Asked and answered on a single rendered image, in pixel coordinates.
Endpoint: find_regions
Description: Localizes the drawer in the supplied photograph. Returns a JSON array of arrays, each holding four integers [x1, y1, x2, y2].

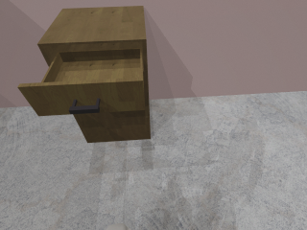
[[17, 48, 145, 117]]

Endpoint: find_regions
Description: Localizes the handle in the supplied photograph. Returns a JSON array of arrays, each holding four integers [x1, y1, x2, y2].
[[69, 98, 100, 115]]

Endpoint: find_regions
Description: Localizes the cabinet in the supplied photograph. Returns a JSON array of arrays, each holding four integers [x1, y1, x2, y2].
[[37, 6, 151, 143]]

